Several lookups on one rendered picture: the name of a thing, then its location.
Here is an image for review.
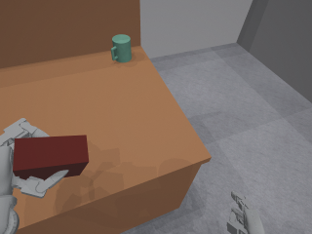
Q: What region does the table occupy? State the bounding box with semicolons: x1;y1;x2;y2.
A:
0;0;212;234

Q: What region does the right robot hand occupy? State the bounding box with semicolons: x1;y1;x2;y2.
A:
227;191;266;234

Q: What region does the sponge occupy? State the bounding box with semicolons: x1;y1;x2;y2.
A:
13;135;89;180

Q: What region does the robot left forearm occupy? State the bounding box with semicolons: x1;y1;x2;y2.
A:
0;195;20;234

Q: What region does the left robot hand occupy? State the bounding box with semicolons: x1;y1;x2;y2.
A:
0;118;69;199

